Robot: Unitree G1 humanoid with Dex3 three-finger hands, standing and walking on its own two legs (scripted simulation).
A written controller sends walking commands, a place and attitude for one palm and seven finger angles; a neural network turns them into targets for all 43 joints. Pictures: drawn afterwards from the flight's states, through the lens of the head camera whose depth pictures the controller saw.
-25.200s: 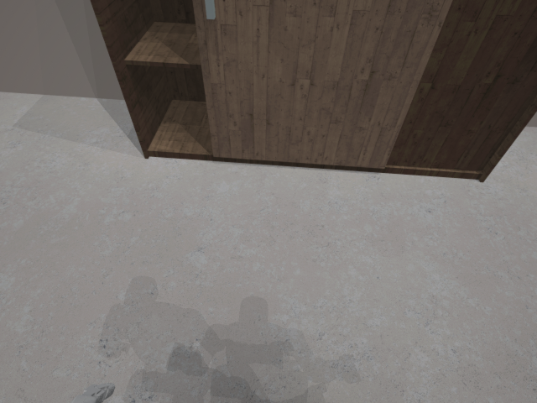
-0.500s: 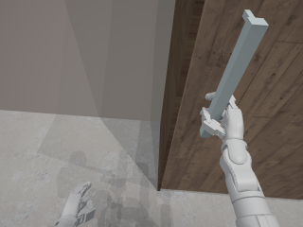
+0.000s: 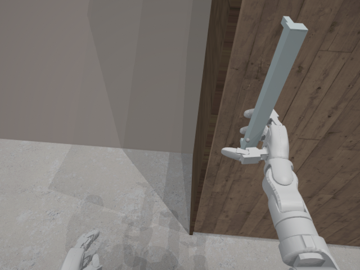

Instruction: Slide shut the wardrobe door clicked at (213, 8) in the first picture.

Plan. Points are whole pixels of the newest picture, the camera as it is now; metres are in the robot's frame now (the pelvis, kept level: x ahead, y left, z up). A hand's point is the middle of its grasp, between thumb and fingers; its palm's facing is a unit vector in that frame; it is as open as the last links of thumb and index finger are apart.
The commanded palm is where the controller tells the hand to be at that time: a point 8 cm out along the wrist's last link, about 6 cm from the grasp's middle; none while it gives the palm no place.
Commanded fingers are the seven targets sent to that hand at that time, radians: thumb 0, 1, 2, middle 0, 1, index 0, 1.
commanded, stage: loosen the grip on the handle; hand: right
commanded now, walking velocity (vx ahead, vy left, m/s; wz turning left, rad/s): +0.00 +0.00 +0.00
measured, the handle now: (261, 102) +0.43 -0.13 +0.19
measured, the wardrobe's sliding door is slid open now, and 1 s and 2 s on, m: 0.00 0.00 0.00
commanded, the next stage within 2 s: slip the hand off the handle in 0.24 s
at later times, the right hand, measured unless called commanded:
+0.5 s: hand (255, 146) +0.38 -0.13 +0.10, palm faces +0.08 +0.99 -0.10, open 14.7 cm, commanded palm +0.35 -0.19 +0.11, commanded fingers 0.00 0.55 -0.20 0.25 1.15 0.25 1.15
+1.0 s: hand (288, 151) +0.37 -0.21 +0.11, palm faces +0.11 +0.99 -0.10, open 14.7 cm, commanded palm +0.32 -0.25 +0.11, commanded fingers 0.00 0.55 -0.20 0.25 1.15 0.25 1.15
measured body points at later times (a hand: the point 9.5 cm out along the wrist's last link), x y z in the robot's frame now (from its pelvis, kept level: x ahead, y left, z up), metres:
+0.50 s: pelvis +0.03 -0.01 +0.00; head +0.02 -0.01 +0.45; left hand +0.18 +0.22 -0.09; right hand +0.37 -0.19 +0.11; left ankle +0.05 +0.09 -0.73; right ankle +0.02 -0.13 -0.73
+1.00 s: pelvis +0.03 -0.02 +0.00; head +0.03 -0.01 +0.45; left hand +0.18 +0.22 -0.09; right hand +0.35 -0.26 +0.11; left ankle +0.05 +0.09 -0.73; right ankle +0.02 -0.13 -0.73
